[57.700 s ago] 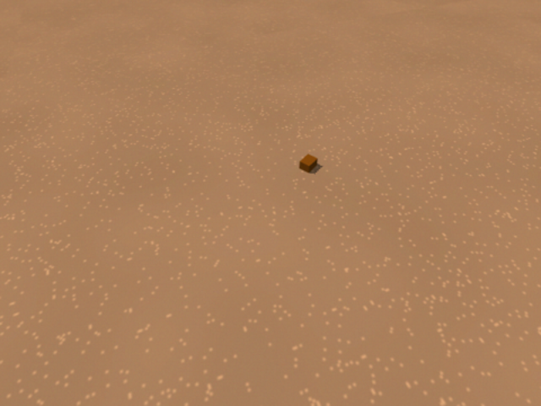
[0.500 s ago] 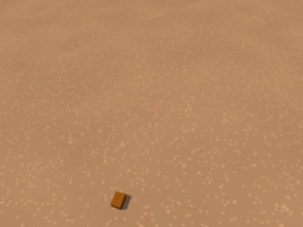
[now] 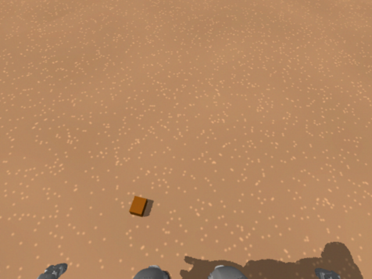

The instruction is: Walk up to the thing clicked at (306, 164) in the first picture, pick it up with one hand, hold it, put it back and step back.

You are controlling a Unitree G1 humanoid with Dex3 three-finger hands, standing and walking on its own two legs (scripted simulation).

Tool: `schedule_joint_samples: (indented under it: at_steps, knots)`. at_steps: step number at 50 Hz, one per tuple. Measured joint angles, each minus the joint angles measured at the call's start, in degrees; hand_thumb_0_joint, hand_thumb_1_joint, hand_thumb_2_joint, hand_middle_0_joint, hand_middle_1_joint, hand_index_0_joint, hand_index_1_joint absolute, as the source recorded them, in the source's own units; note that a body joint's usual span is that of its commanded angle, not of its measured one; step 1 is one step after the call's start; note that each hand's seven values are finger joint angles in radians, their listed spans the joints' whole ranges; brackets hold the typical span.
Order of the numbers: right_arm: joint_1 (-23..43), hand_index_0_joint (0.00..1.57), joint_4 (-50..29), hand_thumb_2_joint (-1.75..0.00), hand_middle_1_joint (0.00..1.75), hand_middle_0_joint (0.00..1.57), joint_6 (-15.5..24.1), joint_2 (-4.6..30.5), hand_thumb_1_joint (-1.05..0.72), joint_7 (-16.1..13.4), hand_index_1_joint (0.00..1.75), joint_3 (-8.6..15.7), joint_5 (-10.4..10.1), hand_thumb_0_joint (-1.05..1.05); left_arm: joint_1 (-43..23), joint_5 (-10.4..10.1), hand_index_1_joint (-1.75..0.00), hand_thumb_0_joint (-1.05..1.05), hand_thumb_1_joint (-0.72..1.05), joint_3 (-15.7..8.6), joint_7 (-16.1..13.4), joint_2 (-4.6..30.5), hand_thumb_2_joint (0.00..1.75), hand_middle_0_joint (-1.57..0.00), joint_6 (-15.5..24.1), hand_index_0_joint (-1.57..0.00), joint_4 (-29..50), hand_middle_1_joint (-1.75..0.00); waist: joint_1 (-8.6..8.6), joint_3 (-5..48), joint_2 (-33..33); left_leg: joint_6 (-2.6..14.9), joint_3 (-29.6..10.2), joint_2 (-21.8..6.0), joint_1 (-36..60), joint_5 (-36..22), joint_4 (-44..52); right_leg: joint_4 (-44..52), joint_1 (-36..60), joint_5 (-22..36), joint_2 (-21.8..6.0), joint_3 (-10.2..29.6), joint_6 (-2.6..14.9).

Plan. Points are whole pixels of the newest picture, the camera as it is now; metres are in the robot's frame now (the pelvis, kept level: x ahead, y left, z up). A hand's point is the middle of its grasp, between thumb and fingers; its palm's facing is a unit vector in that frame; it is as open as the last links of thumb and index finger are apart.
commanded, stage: step back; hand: left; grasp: from above
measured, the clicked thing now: (138, 206) +0.48 +0.24 -0.73
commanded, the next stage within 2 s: none
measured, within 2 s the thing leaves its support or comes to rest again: neither
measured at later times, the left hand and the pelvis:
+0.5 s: hand out of the picture +0.00 +0.28 -0.15, palm faces +0.06 -0.92 -0.38, open 7.4 cm; pelvis -0.12 +0.00 -0.01, yaw +3 degrees
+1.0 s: hand out of the picture -0.23 +0.23 -0.13, palm faces -0.02 -0.91 -0.41, open 7.4 cm; pelvis -0.29 -0.04 +0.00, yaw -2 degrees
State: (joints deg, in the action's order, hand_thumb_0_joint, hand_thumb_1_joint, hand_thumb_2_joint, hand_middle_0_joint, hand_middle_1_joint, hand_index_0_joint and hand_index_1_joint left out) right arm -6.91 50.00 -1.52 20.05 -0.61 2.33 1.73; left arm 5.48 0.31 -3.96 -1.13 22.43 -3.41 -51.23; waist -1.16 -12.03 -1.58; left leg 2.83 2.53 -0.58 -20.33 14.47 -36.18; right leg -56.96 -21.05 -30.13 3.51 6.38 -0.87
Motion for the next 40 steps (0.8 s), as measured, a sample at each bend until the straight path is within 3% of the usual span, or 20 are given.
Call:
schedule_joint_samples:
  at_steps: [4, 6, 7, 9, 11, 14, 19, 21, 23, 26, 28, 31, 36, 40]
  knots:
    - [0.58, 0.21, -1.1, -0.9, 0.3, 0.21, -0.54, 0.76, -0.9, 0.26, 0.3, -0.31, -0.41, 0.01, 1.79, 0.34, -0.3, 0.0, 0.9, -0.21, 0.6, -0.49, 0.9, -0.2, 0.79, -0.2, 0.15, -0.3, 0.46, 0.85, 0.81, -0.97, 1.15, -0.85, -2.88, 0.25, -3.34, 15.9, 6.26, 6.23, -2.25, -2.86, 1.13]
    - [1.2, 0.21, -0.54, -0.9, 0.3, 0.21, -1.09, 1.86, -0.9, 0.28, 0.3, -0.11, -1.0, 0.01, 2.25, 0.95, -0.3, 0.0, 0.9, -0.29, 0.67, -1.88, 0.9, -0.2, 1.33, -0.2, -0.29, -0.3, -0.06, 0.61, 3.87, -1.55, -0.54, -2.46, -4.01, 0.37, -5.42, 18.69, 7.69, 7.29, -0.73, -4.71, 1.24]
    - [1.1, 0.21, -0.05, -0.9, 0.3, 0.21, -1.41, 1.95, -0.9, 0.12, 0.3, 0.06, -1.28, 0.01, 2.79, 1.04, -0.3, 0.0, 0.9, -0.07, 0.96, -2.21, 0.9, -0.2, 1.37, -0.21, -0.09, -0.3, -0.24, 1.09, 4.24, -1.77, -2.12, -1.44, -4.83, 4.27, -7.34, 18.25, 7.29, 7.48, -0.85, -5.19, 1.48]
    - [0.78, 0.21, 0.93, -0.9, 0.3, 0.2, -2.04, 1.88, -0.9, -0.06, 0.3, 0.16, -1.54, 0.01, 3.93, 1.17, -0.3, 0.0, 0.9, 0.14, 1.21, -2.48, 0.9, -0.2, 1.48, -0.21, 0.77, -0.3, 0.96, 1.9, 2.94, -2.28, -5.59, 3.04, -6.59, 12.38, -16.66, 17.84, 6.48, 8.15, -2.34, -4.1, 1.91]
    - [0.16, 0.21, 1.24, -0.9, 0.3, 0.2, -2.01, 2.4, -0.9, -0.14, 0.3, 0.17, -1.96, 0.01, 4.63, 1.09, -0.3, 0.0, 0.9, 0.3, 0.95, -3.05, 0.9, -0.2, 1.5, -0.21, 1.34, -0.3, 1.54, 2.58, 2.76, -2.48, -8.73, 6.4, -7.58, 13.77, -24.8, 19.5, 6.34, 9.87, -3.24, -3.65, 1.74]
    - [-1.25, 0.21, 0.96, -0.9, 0.3, 0.2, -1.33, 3.15, -0.9, -0.49, 0.3, -0.02, -2.05, 0.01, 4.45, 1.23, -0.3, 0.0, 0.9, 0.31, 0.61, -3.24, 0.9, -0.21, 1.25, -0.21, 2.62, -0.3, 1.62, 3.2, 2.97, -3.2, -10.22, 7.93, -6.63, 13.83, -28.63, 21.46, 5.57, 12.09, -3.97, -4.18, 1.45]
    - [-2.87, 0.2, 0.77, -0.9, 0.3, 0.2, -1.17, 3.47, -0.9, -0.4, 0.3, -0.02, -1.42, 0.01, 2.45, 1.24, -0.3, 0.0, 0.9, 0.38, -0.08, -2.16, 0.9, -0.21, 1.43, -0.21, 6.16, -0.3, 1.46, 2.55, 2.44, -3.3, -6.86, 4.41, 0.26, 13.9, -14.44, 20.24, 2.89, 13.47, -5.07, -6.3, 0.73]
    - [-3.18, 0.2, 0.74, -0.9, 0.3, 0.2, -0.71, 3.39, -0.9, -0.09, 0.3, 0.18, -1.04, 0.01, 1.64, 0.84, -0.3, 0.0, 0.9, 0.54, 0.07, -1.33, 0.9, -0.21, 1.2, -0.21, 7.23, -0.3, 1.11, 2.28, 1.91, -2.76, -5.24, 3.05, 4.18, 8.35, -4.15, 17.69, 0.98, 13.02, -5.64, -7.12, 0.11]
    - [-2.55, 0.2, 1.09, -0.9, 0.3, 0.2, -0.33, 2.14, -0.9, 0.15, 0.3, 0.38, -0.26, 0.01, 0.57, 0.39, -0.3, 0.0, 0.9, 0.26, 0.12, -0.2, 0.9, -0.2, 0.62, -0.21, 7.29, -0.3, 1.71, 0.96, -0.92, -1.29, -3.53, 4.42, 4.7, 5.4, -2.35, 14.37, -0.81, 12.16, -6.51, -4.85, 0.47]
    - [-2.29, 0.21, 0.55, -0.9, 0.3, 0.2, 0.07, 1.26, -0.9, 0.93, 0.3, -0.2, 0.04, 0.01, 0.57, 0.13, -0.3, 0.0, 0.9, -0.13, -0.35, 0.06, 0.9, -0.2, -0.39, -0.21, 5.78, -0.3, 0.93, 1.22, -0.65, -0.4, -4.07, 3.14, 3.39, 4.02, -2.41, 1.02, -4.18, 0.69, -0.15, 0.89, 1.91]
    - [-2.1, 0.21, 0.17, -0.9, 0.3, 0.2, 0.13, 0.58, -0.9, 0.68, 0.3, -0.53, 0.14, 0.01, 1.27, -0.21, -0.3, 0.0, 0.9, -0.39, -0.49, 0.36, 0.9, -0.2, -0.51, -0.21, 5.27, -0.3, 1.02, 1.85, -0.93, -0.41, -3.8, 2.33, 3.25, 2.04, -0.35, -7.09, -5.79, -0.25, 2.46, 2.7, 2.33]
    - [-1.32, 0.21, -0.84, -0.9, 0.3, 0.21, 0.2, 0.21, -0.9, 0.25, 0.3, -0.54, 0.12, 0.01, 2.86, -0.12, -0.3, 0.0, 0.9, -0.74, -0.23, 0.6, 0.9, -0.2, -0.17, -0.2, 5.0, -0.3, 1.45, 2.29, -0.89, -0.41, -3.01, 1.09, 2.52, -0.42, 1.65, -13.59, -6.01, 0.77, 3.43, 3.06, 1.26]
    - [0.35, 0.21, -3.14, -0.9, 0.3, 0.21, 0.69, 0.08, -0.9, 0.01, 0.3, -0.44, -0.14, 0.01, 5.36, 0.29, -0.3, 0.0, 0.9, -1.22, 0.31, 1.16, 0.9, -0.2, -0.4, -0.2, 4.12, -0.3, 1.81, 2.03, -0.96, -0.71, -1.41, -0.56, 0.24, -3.63, 2.68, -10.23, -2.16, 1.91, 1.8, 3.03, -0.73]
    - [1.35, 0.21, -4.46, -0.9, 0.3, 0.21, 0.33, 0.89, -0.9, 0.3, 0.3, -0.31, 0.25, 0.01, 6.63, 0.36, -0.3, 0.0, 0.9, -1.18, 0.96, 1.1, 0.9, -0.2, -0.56, -0.2, 3.17, -0.3, 2.02, 1.82, -0.32, -1.32, -0.23, -2.05, -2.46, -5.65, 1.84, 1.21, 2.59, 1.55, -1.01, 0.51, -0.46]
